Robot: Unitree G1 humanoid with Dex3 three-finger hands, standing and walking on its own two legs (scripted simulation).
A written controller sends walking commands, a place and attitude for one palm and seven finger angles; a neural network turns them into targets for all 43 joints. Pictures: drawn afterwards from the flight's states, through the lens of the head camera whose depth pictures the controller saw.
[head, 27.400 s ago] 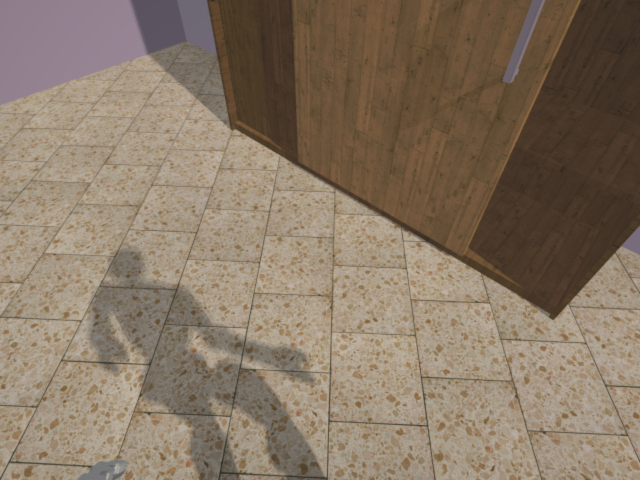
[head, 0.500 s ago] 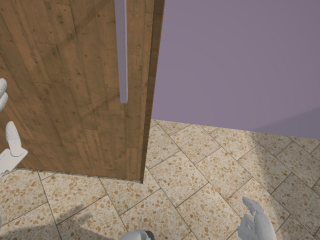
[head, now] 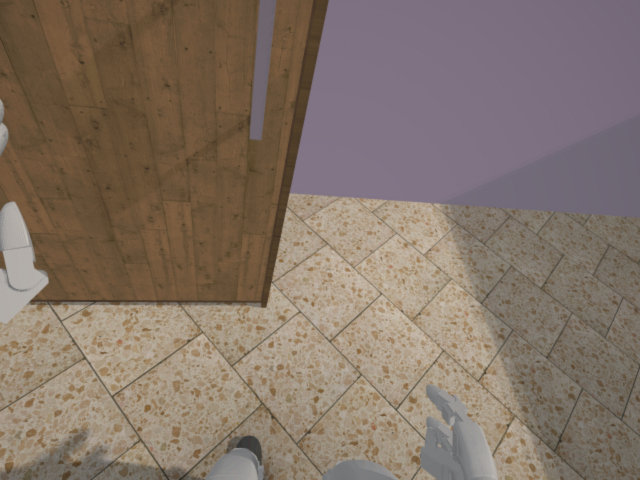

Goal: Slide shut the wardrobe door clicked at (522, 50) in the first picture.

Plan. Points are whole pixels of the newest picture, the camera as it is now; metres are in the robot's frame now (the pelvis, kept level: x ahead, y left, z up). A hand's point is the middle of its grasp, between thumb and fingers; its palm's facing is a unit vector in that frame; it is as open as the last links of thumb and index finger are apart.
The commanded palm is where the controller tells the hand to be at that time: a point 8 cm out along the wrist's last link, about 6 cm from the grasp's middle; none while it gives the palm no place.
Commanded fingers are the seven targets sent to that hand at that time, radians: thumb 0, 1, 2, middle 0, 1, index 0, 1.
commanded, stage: stop stepping back and stand still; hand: left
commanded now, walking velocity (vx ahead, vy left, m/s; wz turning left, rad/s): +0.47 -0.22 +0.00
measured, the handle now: (263, 40) +0.69 +0.14 +0.17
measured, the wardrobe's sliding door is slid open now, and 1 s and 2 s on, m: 0.00 0.00 0.00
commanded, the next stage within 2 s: let the arm hang, fingers relaxed in 0.90 s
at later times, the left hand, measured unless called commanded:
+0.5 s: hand out of the picture +0.03 +0.33 +0.19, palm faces +0.41 -0.78 -0.47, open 7.4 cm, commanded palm -0.02 +0.38 +0.18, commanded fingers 0.00 0.90 0.90 -0.20 -0.30 -0.20 -0.30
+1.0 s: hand out of the picture +0.02 +0.39 +0.18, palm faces +0.50 -0.72 -0.49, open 7.4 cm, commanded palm none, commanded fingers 0.00 0.90 0.90 -0.20 -0.30 -0.20 -0.30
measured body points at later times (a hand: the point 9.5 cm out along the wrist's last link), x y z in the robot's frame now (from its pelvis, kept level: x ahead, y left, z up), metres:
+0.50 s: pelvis -0.15 +0.08 -0.01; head -0.16 +0.11 +0.44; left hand +0.00 +0.37 +0.21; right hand -0.01 -0.13 -0.09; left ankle -0.09 +0.22 -0.70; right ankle -0.15 -0.01 -0.74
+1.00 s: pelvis -0.16 +0.11 -0.01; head -0.16 +0.12 +0.44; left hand -0.01 +0.43 +0.21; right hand +0.01 -0.09 -0.09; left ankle -0.13 +0.23 -0.73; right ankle -0.13 +0.00 -0.74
